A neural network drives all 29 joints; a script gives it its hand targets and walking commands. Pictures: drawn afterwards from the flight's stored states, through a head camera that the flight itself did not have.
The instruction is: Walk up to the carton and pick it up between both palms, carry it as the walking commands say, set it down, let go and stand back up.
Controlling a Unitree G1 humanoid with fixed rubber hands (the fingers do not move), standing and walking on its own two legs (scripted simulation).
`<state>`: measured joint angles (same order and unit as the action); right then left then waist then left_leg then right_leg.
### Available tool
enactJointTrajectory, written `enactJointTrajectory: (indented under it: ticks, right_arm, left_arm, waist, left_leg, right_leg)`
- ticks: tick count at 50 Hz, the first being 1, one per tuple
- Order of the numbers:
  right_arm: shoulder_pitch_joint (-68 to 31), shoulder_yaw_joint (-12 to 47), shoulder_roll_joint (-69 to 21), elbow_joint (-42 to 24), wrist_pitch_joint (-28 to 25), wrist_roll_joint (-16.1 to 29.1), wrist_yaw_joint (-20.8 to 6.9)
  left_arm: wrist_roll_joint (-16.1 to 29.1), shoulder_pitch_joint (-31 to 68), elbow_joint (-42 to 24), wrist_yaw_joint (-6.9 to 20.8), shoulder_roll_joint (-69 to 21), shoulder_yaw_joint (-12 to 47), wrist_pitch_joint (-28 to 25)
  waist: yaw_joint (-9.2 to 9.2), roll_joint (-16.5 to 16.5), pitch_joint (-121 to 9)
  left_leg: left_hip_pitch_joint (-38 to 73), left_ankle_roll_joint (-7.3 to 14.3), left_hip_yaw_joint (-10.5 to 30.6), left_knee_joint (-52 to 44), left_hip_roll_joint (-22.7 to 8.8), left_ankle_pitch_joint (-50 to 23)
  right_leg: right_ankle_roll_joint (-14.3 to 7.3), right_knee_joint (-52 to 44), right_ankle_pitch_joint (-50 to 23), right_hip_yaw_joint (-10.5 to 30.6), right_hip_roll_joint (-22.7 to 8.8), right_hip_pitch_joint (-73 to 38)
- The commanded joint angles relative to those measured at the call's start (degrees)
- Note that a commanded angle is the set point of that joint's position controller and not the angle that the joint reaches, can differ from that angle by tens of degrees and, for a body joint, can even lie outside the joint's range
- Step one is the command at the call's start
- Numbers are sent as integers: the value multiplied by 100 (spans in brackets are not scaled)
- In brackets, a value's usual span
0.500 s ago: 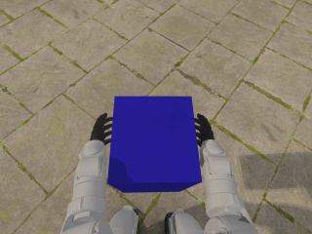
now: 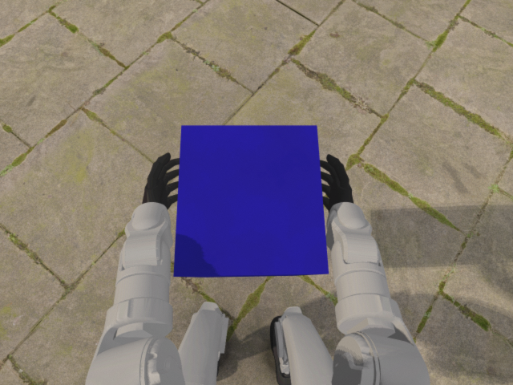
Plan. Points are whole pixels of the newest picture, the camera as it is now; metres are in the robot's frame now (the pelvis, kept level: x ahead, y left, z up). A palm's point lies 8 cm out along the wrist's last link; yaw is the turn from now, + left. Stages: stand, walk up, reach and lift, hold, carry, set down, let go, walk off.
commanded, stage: set down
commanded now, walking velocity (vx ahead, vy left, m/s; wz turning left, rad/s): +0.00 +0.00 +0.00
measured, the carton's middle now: (249, 216) +0.38 +0.02 -0.13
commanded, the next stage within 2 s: none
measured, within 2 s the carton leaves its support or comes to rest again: neither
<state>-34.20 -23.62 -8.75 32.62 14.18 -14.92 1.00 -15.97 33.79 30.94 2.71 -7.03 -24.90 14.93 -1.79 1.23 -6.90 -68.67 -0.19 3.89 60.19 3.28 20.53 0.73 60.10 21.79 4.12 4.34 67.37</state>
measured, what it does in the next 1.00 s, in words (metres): lowers itself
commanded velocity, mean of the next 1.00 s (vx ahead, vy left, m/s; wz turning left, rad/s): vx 0.00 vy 0.00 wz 0.00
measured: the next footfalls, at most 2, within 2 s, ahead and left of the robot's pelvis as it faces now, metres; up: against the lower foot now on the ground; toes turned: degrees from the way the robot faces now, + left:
none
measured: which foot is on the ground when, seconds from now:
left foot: down 0.00-1.00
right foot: down 0.00-1.00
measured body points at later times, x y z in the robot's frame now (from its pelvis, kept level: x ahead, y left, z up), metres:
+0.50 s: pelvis -0.02 +0.00 -0.08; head +0.20 +0.02 +0.32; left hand +0.42 +0.17 -0.15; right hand +0.43 -0.12 -0.15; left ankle +0.06 +0.11 -0.65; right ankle +0.05 -0.12 -0.65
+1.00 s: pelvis -0.03 +0.00 -0.15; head +0.24 +0.03 +0.22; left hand +0.45 +0.18 -0.24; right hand +0.45 -0.12 -0.24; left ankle +0.06 +0.12 -0.65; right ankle +0.05 -0.12 -0.65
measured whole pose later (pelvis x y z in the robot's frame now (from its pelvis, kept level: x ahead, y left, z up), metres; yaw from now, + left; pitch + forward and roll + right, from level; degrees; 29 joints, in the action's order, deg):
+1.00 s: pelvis -0.03 +0.00 -0.15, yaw -1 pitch +42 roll -2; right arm -53.8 -25.9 -3.5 39.5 14.0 -9.3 6.6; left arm -10.8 55.4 42.4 -1.0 1.6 -23.2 14.0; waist -1.8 1.4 -7.4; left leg -106.8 -1.5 5.2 93.8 6.6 29.1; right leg 3.0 93.0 30.7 3.9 8.0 104.9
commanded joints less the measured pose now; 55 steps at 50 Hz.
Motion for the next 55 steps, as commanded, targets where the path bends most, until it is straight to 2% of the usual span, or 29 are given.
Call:
enactJointTrajectory:
  ticks: [1, 9, 25, 55]
  right_arm:
    - [-3000, 3140, -5366, 319, -187, 584, -1013]
    - [-3514, 3049, -5320, 470, -188, 713, -891]
    - [-4506, 2767, -5158, 661, -163, 822, -727]
    - [-5934, 2663, -4813, 729, -152, 1114, -481]
  left_arm:
    - [544, 2803, 538, 972, -5195, 3114, -66]
    - [596, 3244, 796, 895, -5072, 2990, -68]
    - [739, 4217, 1130, 729, -4963, 2837, -81]
    - [1002, 5567, 1374, 575, -4541, 2849, -92]
  waist:
    - [-54, -94, -4193]
    - [-122, -107, -4505]
    - [-85, -154, -4998]
    - [-98, -209, -5560]
  left_leg:
    - [2215, -48, -126, -176, 440, -1733]
    - [1607, -50, -182, 353, 463, -1474]
    - [733, -101, -293, 1227, 578, -937]
    - [-508, -215, -539, 2891, 657, -1052]
  right_leg:
    - [10, -253, -1491, -123, 500, -1473]
    - [66, 272, -1195, -200, 569, -790]
    - [111, 1244, -558, -432, 668, 339]
    - [196, 2940, -554, -751, 809, 1623]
